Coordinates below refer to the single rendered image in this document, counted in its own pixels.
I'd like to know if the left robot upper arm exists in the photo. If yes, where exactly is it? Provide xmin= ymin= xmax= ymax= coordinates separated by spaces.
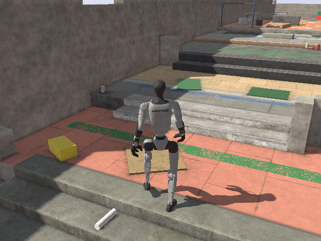
xmin=138 ymin=102 xmax=149 ymax=131

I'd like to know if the robot right thigh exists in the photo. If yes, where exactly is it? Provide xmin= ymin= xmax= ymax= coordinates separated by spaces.
xmin=167 ymin=141 xmax=179 ymax=180

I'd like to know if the robot left thigh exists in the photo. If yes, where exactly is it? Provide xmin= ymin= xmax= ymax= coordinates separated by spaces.
xmin=143 ymin=139 xmax=154 ymax=161

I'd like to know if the robot right hand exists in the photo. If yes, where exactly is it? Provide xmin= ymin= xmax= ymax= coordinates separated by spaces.
xmin=174 ymin=134 xmax=185 ymax=142

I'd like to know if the robot thigh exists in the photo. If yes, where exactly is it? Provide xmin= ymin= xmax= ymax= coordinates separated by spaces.
xmin=167 ymin=141 xmax=179 ymax=180
xmin=143 ymin=139 xmax=154 ymax=161

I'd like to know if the robot left forearm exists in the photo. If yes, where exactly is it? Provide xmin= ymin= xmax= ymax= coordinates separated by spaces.
xmin=132 ymin=124 xmax=142 ymax=146

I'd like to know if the right robot upper arm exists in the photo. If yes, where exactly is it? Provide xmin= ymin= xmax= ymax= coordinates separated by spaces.
xmin=170 ymin=101 xmax=183 ymax=128

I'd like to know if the robot left hand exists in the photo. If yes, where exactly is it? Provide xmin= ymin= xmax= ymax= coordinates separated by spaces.
xmin=131 ymin=145 xmax=142 ymax=157

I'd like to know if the robot right forearm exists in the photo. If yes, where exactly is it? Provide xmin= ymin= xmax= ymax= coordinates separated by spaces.
xmin=178 ymin=121 xmax=185 ymax=136

